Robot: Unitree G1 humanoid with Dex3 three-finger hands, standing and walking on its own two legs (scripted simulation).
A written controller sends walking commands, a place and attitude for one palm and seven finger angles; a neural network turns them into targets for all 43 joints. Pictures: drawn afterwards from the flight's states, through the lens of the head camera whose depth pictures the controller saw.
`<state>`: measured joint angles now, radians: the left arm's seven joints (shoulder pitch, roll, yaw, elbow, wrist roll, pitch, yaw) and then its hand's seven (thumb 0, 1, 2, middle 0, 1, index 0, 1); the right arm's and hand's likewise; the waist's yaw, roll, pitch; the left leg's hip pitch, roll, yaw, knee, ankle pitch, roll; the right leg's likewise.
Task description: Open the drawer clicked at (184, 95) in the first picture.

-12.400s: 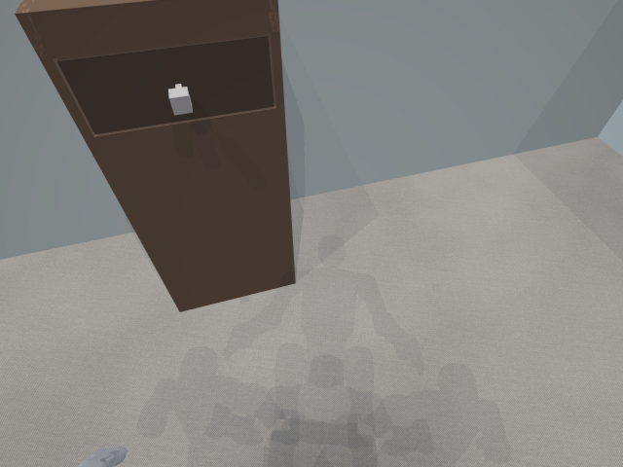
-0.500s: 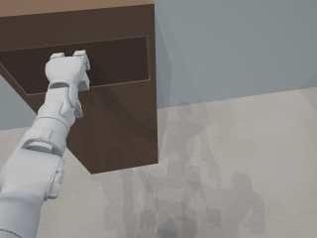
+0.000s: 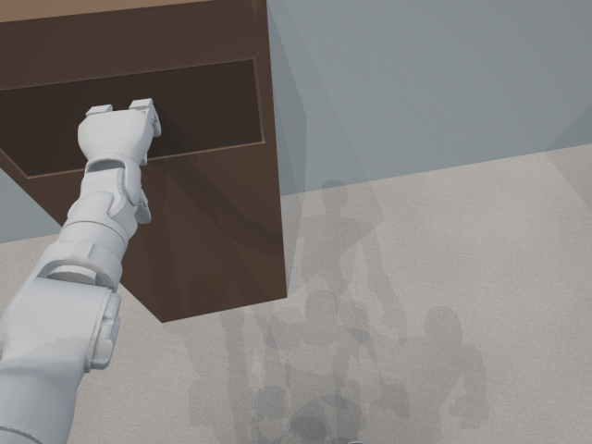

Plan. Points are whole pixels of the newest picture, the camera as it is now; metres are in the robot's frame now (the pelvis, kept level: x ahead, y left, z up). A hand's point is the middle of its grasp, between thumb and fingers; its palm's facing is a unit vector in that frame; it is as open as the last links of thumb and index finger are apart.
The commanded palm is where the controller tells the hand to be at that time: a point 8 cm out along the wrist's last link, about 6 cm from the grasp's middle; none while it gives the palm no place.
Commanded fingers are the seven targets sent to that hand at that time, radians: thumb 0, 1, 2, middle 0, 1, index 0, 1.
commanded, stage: close the thumb around the handle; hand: left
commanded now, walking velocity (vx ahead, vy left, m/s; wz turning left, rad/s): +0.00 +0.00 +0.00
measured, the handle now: (130, 139) +0.54 +0.21 +0.09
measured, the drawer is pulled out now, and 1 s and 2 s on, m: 0.00 0.01 0.13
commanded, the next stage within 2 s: pull the drawer open in 0.72 s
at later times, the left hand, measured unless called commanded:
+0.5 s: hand (125, 165) +0.50 +0.22 +0.08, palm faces -0.01 +0.00 -1.00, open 7.8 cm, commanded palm +0.48 +0.22 +0.13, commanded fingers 0.00 0.90 0.90 -0.40 -1.35 -0.40 -1.35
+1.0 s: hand (127, 172) +0.49 +0.21 +0.07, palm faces +0.00 -0.03 -1.00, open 7.2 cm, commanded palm +0.45 +0.21 +0.13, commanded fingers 0.00 0.90 0.90 -0.40 -1.35 -0.40 -1.35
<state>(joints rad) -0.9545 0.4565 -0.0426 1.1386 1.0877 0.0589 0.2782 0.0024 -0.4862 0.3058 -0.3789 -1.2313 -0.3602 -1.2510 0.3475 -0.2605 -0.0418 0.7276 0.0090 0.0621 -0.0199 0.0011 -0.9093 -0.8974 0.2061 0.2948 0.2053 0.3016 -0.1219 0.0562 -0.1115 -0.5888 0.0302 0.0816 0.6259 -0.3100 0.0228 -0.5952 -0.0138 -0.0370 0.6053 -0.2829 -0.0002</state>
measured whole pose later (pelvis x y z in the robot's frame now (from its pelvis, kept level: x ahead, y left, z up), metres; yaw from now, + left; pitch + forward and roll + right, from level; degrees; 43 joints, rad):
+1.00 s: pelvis +0.02 +0.00 +0.00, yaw +0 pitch +15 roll +0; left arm -0.78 0.44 -0.04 0.94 1.05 0.04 0.24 0.03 0.46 0.77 -0.42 -1.35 -0.36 -1.35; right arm 0.35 -0.26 -0.07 0.72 0.00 0.08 0.00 0.00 -0.91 -0.90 0.21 0.29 0.20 0.30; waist -0.08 0.07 -0.12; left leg -0.53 0.03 0.08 0.60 -0.33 0.02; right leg -0.53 -0.01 -0.03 0.58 -0.30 0.00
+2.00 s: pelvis +0.01 -0.02 +0.01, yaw +1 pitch +5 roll +1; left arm -0.33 0.36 -0.16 0.43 1.00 0.12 0.19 0.04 0.47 0.77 -0.42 -1.35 -0.39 -1.35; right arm 0.18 -0.25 -0.04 0.68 0.03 0.06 -0.04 0.01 -0.91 -0.90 0.20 0.29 0.20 0.30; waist 0.03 0.08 -0.07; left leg -0.31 0.02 0.07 0.50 -0.28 0.00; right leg -0.34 -0.02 -0.04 0.54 -0.29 -0.02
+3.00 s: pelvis +0.00 -0.02 +0.01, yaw +1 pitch +1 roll +1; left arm 0.13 0.34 -0.20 -0.07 1.01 0.14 0.18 0.09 0.47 0.76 -0.42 -1.35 -0.42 -1.35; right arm 0.09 -0.22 0.00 0.66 0.01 0.05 0.00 0.01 -0.91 -0.90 0.20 0.29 0.20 0.30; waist 0.09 0.10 -0.04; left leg -0.22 0.02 0.07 0.48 -0.27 0.00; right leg -0.25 -0.01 -0.05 0.52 -0.28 -0.02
